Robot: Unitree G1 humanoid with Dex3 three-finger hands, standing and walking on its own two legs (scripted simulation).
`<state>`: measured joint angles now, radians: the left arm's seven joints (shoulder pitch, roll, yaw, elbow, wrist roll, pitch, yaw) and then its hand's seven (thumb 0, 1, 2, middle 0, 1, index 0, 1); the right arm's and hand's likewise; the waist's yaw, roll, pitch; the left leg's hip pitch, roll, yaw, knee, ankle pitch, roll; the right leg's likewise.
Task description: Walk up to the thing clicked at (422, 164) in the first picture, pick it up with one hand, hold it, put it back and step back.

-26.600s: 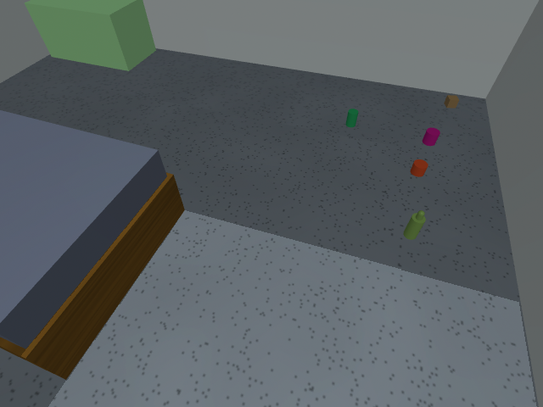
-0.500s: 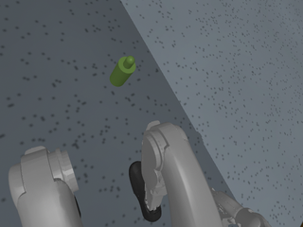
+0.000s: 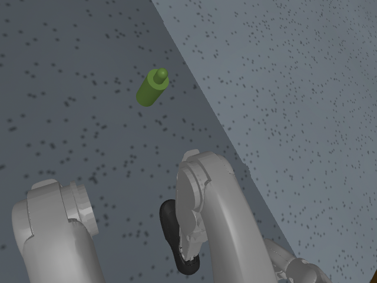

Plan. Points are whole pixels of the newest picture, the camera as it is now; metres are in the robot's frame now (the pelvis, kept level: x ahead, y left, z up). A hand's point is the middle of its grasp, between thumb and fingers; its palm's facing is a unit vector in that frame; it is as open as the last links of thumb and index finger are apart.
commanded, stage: close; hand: left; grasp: from above
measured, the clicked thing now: out of the picture +0.37 +0.37 -0.26
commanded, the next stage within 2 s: settle in 1.10 s
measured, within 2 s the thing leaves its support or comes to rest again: leaves its support in 1.62 s
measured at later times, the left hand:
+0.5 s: hand out of the picture +0.36 +0.36 -0.24, palm faces -0.44 -0.20 -0.87, open 10.3 cm
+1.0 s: hand out of the picture +0.36 +0.36 -0.24, palm faces -0.41 -0.17 -0.89, open 8.7 cm
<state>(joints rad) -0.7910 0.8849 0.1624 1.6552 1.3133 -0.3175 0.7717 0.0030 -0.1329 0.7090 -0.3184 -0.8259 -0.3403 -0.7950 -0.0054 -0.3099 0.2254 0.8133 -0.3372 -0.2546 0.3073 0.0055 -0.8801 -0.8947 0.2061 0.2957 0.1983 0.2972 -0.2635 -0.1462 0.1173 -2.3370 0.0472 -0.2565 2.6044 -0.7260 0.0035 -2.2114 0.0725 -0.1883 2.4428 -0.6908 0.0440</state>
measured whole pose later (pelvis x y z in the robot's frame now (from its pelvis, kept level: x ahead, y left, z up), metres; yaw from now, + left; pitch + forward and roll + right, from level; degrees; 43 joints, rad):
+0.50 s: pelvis +0.00 +0.00 +0.00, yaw +0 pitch +24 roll -12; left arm -0.83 0.95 0.18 1.70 1.26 -0.33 0.67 0.00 0.03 0.53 -0.46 -0.67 -0.59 -0.63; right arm 0.03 -0.32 0.24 0.79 -0.32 -0.25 0.30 0.01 -0.88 -0.89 0.20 0.30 0.20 0.30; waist -0.27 -0.14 0.14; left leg -2.33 0.04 -0.26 2.60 -0.72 0.00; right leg -2.21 0.07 -0.19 2.44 -0.69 0.04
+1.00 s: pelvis +0.00 +0.00 +0.00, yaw +0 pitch +24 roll -13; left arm -0.84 0.92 0.14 1.72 1.28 -0.29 0.73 -0.01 0.06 0.54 -0.49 -0.58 -0.84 -0.55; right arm 0.00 -0.34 0.23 0.79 -0.32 -0.29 0.31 0.01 -0.88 -0.89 0.20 0.30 0.20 0.30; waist -0.27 -0.14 0.11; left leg -2.34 0.04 -0.25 2.59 -0.71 0.00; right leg -2.21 0.07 -0.19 2.44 -0.68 0.04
